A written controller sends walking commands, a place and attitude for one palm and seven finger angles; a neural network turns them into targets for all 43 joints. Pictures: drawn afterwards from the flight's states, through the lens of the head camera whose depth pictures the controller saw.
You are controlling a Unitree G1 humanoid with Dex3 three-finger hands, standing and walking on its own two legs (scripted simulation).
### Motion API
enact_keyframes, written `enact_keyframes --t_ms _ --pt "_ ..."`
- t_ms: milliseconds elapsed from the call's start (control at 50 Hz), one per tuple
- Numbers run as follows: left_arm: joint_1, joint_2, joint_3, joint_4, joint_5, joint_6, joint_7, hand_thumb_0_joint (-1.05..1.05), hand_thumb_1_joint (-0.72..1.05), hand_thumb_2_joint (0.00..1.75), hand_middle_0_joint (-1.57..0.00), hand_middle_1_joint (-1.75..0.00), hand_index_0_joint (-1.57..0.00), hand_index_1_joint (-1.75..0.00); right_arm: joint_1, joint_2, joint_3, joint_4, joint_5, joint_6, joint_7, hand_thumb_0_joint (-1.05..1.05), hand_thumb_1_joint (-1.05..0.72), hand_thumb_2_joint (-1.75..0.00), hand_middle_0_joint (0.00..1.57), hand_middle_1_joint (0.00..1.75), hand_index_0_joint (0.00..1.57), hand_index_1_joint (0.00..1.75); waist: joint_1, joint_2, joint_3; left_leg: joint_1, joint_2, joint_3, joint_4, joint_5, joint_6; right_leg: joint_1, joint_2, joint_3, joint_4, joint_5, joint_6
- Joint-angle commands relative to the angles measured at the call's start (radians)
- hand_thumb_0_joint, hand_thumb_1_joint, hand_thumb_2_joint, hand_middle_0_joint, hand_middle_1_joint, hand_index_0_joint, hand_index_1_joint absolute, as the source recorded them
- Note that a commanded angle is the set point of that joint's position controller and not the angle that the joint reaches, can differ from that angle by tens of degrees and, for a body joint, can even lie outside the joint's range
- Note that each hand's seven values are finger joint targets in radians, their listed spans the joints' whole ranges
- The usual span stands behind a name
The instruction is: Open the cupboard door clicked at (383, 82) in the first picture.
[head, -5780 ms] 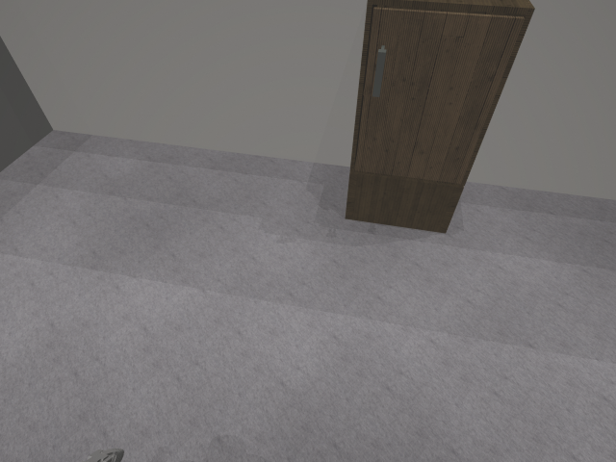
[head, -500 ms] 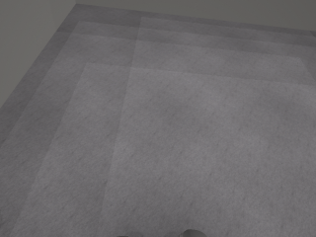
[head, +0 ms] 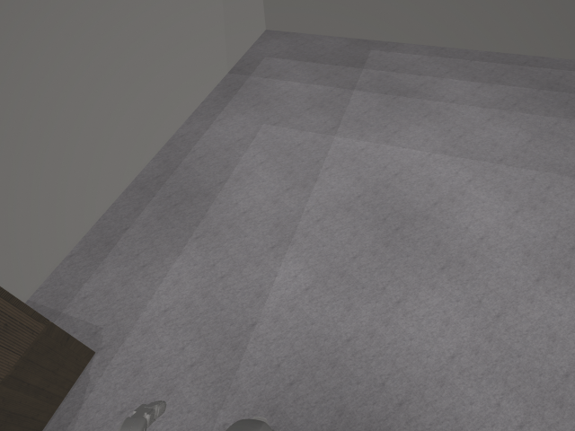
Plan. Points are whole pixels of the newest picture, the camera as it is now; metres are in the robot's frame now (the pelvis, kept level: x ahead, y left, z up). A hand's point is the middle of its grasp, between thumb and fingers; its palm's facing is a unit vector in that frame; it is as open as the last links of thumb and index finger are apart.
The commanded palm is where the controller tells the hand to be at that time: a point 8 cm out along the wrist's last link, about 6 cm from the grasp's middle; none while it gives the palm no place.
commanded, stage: turn to face it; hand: left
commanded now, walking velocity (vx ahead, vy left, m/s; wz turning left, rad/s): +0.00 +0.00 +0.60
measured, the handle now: out of the picture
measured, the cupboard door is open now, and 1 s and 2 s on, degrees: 0 0 0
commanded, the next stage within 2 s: take the last steps up to it in 1.82 s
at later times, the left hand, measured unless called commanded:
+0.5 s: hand out of the picture -0.05 +0.26 -0.17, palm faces +0.36 -0.89 -0.28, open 7.4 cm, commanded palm none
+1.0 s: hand out of the picture -0.01 +0.20 -0.13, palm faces +0.57 -0.77 -0.29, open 7.4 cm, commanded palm none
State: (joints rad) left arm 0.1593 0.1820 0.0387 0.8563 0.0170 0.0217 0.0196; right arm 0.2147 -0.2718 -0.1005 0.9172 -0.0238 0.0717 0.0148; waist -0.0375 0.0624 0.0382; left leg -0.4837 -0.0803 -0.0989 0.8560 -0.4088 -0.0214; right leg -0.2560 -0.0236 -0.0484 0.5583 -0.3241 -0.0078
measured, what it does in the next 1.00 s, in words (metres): steps on the spot, turning left: left foot, then right foot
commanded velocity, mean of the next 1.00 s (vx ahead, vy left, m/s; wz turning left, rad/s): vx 0.00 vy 0.00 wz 0.60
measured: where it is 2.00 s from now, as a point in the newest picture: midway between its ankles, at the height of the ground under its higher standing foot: outside the picture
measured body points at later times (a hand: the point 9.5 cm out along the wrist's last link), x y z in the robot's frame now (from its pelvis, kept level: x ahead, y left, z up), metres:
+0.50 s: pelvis -0.01 +0.03 +0.00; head +0.03 +0.06 +0.45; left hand -0.06 +0.30 -0.15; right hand +0.19 -0.18 -0.12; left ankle -0.05 +0.13 -0.73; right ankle +0.00 -0.12 -0.66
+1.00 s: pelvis +0.02 -0.02 +0.01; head +0.06 -0.03 +0.45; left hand -0.04 +0.24 -0.11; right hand +0.22 -0.20 -0.15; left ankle -0.08 +0.09 -0.64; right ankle +0.07 -0.09 -0.73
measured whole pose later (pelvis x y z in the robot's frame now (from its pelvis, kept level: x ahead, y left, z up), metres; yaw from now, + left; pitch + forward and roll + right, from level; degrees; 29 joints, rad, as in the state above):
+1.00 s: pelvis +0.02 -0.02 +0.01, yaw +37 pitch -1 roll +2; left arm 0.20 0.18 0.02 0.86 0.02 0.01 0.02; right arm 0.20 -0.27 -0.09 0.94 -0.02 0.09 0.04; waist -0.03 0.04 0.08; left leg -0.48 0.02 0.01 1.13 -0.40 -0.07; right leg -0.21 -0.11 -0.20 0.53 -0.30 -0.02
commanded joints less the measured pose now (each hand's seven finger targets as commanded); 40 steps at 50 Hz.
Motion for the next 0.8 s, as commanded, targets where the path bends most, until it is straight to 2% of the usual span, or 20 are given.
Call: enact_keyframes --t_ms 0,60,140,200,260,300,320,340,360,380,420,460,500,600,660,700,720,740,760,780 --pt "-0.063 0.174 0.041 -0.085 0.002 -0.03 0.018 0.0 0.9 0.9 -0.2 -0.3 -0.2 -0.3 -0.005 -0.077 -0.023 -0.067 -0.003 -0.016 0.017 0.0 -0.9 -0.9 0.2 0.3 0.2 0.3 -0.016 -0.204 0.037 -0.12 0.101 0.05 0.363 0.044 -0.036 -0.008 -0.289 0.158 -0.282 0.188 -0.088" --pt "0.022 0.185 0.039 -0.061 0.005 -0.037 0.017 0.0 0.9 0.9 -0.2 -0.3 -0.2 -0.3 -0.033 -0.061 -0.012 -0.068 0.001 -0.012 0.02 0.0 -0.9 -0.9 0.2 0.3 0.2 0.3 0.023 -0.234 -0.001 -0.108 0.108 0.095 0.312 0.043 -0.061 0.097 -0.283 0.071 -0.232 0.363 -0.095" --pt "0.112 0.22 0.047 -0.023 0.011 -0.031 0.016 0.0 0.9 0.9 -0.2 -0.3 -0.2 -0.3 -0.126 -0.047 0.001 -0.086 0.005 -0.011 0.02 0.0 -0.9 -0.9 0.2 0.3 0.2 0.3 0.07 -0.24 -0.013 -0.075 0.115 0.14 0.156 -0.018 -0.069 0.172 -0.316 0.041 -0.199 0.494 -0.112" --pt "0.13 0.24 0.054 -0.009 0.014 -0.026 0.014 0.0 0.9 0.9 -0.2 -0.3 -0.2 -0.3 -0.158 -0.041 0.012 -0.093 0.011 -0.017 0.021 0.0 -0.9 -0.9 0.2 0.3 0.2 0.3 0.087 -0.28 -0.032 -0.012 0.114 0.173 0.016 -0.045 -0.058 0.194 -0.333 0.015 -0.166 0.553 -0.115" --pt "0.135 0.264 0.065 0.0 0.014 -0.018 0.012 0.0 0.9 0.9 -0.2 -0.3 -0.2 -0.3 -0.143 -0.04 0.02 -0.094 0.015 -0.028 0.017 0.0 -0.9 -0.9 0.2 0.3 0.2 0.3 0.087 -0.311 -0.07 0.079 0.101 0.212 -0.128 -0.031 -0.038 0.208 -0.344 -0.017 -0.109 0.61 -0.102" --pt "0.113 0.261 0.069 0.008 0.008 -0.014 0.01 0.0 0.9 0.9 -0.2 -0.3 -0.2 -0.3 -0.084 -0.059 0.016 -0.083 0.013 -0.037 0.015 0.0 -0.9 -0.9 0.2 0.3 0.2 0.3 0.052 -0.271 -0.101 0.199 0.097 0.223 -0.331 0.102 -0.024 0.186 -0.328 -0.078 -0.008 0.572 -0.052" --pt "0.112 0.251 0.07 0.001 -0.002 -0.009 0.007 0.0 0.9 0.9 -0.2 -0.3 -0.2 -0.3 -0.023 -0.102 0.005 -0.068 0.009 -0.046 0.014 0.0 -0.9 -0.9 0.2 0.3 0.2 0.3 0.013 -0.184 -0.139 0.365 0.123 0.191 -0.457 0.263 -0.004 0.083 -0.307 -0.116 0.126 0.492 -0.005" --pt "0.122 0.196 0.065 -0.031 -0.009 -0.006 -0.002 0.0 0.9 0.9 -0.2 -0.3 -0.2 -0.3 0.035 -0.22 -0.024 -0.065 0.001 -0.057 0.008 0.0 -0.9 -0.9 0.2 0.3 0.2 0.3 -0.018 0.11 -0.193 0.578 0.365 -0.12 -0.478 0.595 0.106 -0.193 -0.188 -0.16 0.351 0.091 0.076" --pt "0.057 0.153 0.041 -0.074 -0.002 -0.003 -0.003 0.0 0.9 0.9 -0.2 -0.3 -0.2 -0.3 0.103 -0.283 -0.037 -0.046 0.011 -0.051 0.004 0.0 -0.9 -0.9 0.2 0.3 0.2 0.3 -0.049 0.237 -0.18 0.589 0.527 -0.263 -0.465 0.944 0.231 -0.35 -0.121 -0.09 0.512 -0.366 0.105" --pt "-0.002 0.163 0.044 -0.078 0.002 0.008 0.005 0.0 0.9 0.9 -0.2 -0.3 -0.2 -0.3 0.128 -0.255 -0.034 -0.022 0.01 -0.054 -0.008 0.0 -0.9 -0.9 0.2 0.3 0.2 0.3 -0.066 0.167 -0.175 0.536 0.501 -0.237 -0.453 0.884 0.246 -0.361 -0.124 -0.004 0.591 -0.323 0.097" --pt "-0.023 0.166 0.051 -0.053 -0.004 0.007 0.0 0.0 0.9 0.9 -0.2 -0.3 -0.2 -0.3 0.013 -0.2 -0.019 -0.053 0.004 -0.055 -0.023 0.0 -0.9 -0.9 0.2 0.3 0.2 0.3 -0.024 0.134 -0.086 0.413 0.406 -0.158 -0.47 0.717 0.214 -0.363 -0.126 0.033 0.621 -0.199 0.104" --pt "0.021 0.168 0.055 -0.028 -0.002 0.008 -0.009 0.0 0.9 0.9 -0.2 -0.3 -0.2 -0.3 -0.062 -0.167 -0.004 -0.076 0.003 -0.06 -0.02 0.0 -0.9 -0.9 0.2 0.3 0.2 0.3 0.018 0.087 -0.049 0.342 0.322 -0.082 -0.483 0.673 0.167 -0.299 -0.109 0.023 0.589 -0.111 0.106" --pt "0.032 0.167 0.055 -0.026 -0.003 0.011 -0.01 0.0 0.9 0.9 -0.2 -0.3 -0.2 -0.3 -0.068 -0.168 -0.004 -0.08 0.003 -0.06 -0.018 0.0 -0.9 -0.9 0.2 0.3 0.2 0.3 0.025 0.085 -0.053 0.32 0.303 -0.08 -0.497 0.614 0.166 -0.258 -0.094 0.023 0.525 -0.094 0.108" --pt "-0.008 0.154 0.047 -0.06 -0.005 0.009 -0.006 0.0 0.9 0.9 -0.2 -0.3 -0.2 -0.3 -0.048 -0.181 -0.016 -0.079 0.0 -0.051 -0.014 0.0 -0.9 -0.9 0.2 0.3 0.2 0.3 0.008 0.099 -0.051 0.315 0.298 -0.162 -0.489 0.541 0.185 -0.204 -0.05 0.017 0.34 -0.116 0.108" --pt "0.015 0.147 0.042 -0.07 -0.011 -0.002 -0.003 0.0 0.9 0.9 -0.2 -0.3 -0.2 -0.3 -0.062 -0.181 -0.021 -0.089 -0.002 -0.047 -0.014 0.0 -0.9 -0.9 0.2 0.3 0.2 0.3 0.018 0.124 -0.075 0.299 0.281 -0.205 -0.44 0.619 0.179 -0.113 -0.013 0.007 0.186 -0.099 0.098" --pt "0.075 0.161 0.044 -0.061 -0.012 -0.014 0.0 0.0 0.9 0.9 -0.2 -0.3 -0.2 -0.3 -0.083 -0.175 -0.024 -0.097 0.004 -0.044 -0.012 0.0 -0.9 -0.9 0.2 0.3 0.2 0.3 0.051 0.095 -0.091 0.246 0.251 -0.211 -0.371 0.621 0.148 0.015 0.002 -0.003 0.001 0.026 0.092" --pt "0.123 0.184 0.052 -0.053 -0.01 -0.025 0.004 0.0 0.9 0.9 -0.2 -0.3 -0.2 -0.3 -0.085 -0.154 -0.022 -0.104 0.01 -0.045 -0.011 0.0 -0.9 -0.9 0.2 0.3 0.2 0.3 0.077 0.038 -0.103 0.163 0.208 -0.187 -0.297 0.501 0.104 0.142 -0.038 0.025 -0.15 0.132 0.086" --pt "0.154 0.274 0.07 -0.05 0.008 -0.038 0.014 0.0 0.9 0.9 -0.2 -0.3 -0.2 -0.3 -0.054 -0.081 -0.011 -0.118 0.019 -0.047 -0.004 0.0 -0.9 -0.9 0.2 0.3 0.2 0.3 0.084 -0.231 -0.132 -0.026 0.08 -0.048 -0.093 0.174 0.021 0.299 -0.276 0.253 -0.255 0.224 0.018" --pt "0.149 0.33 0.072 -0.06 0.01 -0.033 0.014 0.0 0.9 0.9 -0.2 -0.3 -0.2 -0.3 -0.044 -0.061 -0.009 -0.142 0.012 -0.045 -0.004 0.0 -0.9 -0.9 0.2 0.3 0.2 0.3 0.08 -0.366 -0.126 -0.11 0.008 0.045 0.127 -0.212 -0.022 0.25 -0.485 0.409 -0.268 0.361 -0.101" --pt "0.126 0.295 0.072 -0.064 0.004 -0.034 0.018 0.0 0.9 0.9 -0.2 -0.3 -0.2 -0.3 -0.063 -0.103 -0.018 -0.125 0.003 -0.032 -0.005 0.0 -0.9 -0.9 0.2 0.3 0.2 0.3 0.086 -0.359 -0.101 -0.08 0.062 -0.01 0.269 -0.195 -0.009 0.131 -0.466 0.384 -0.285 0.277 -0.134"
